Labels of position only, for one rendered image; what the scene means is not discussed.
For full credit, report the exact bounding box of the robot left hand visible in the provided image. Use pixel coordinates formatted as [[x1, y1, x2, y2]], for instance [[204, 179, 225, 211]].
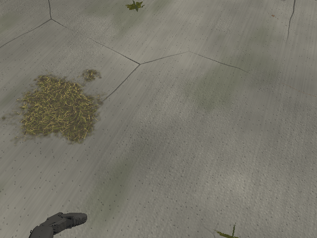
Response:
[[29, 212, 87, 238]]

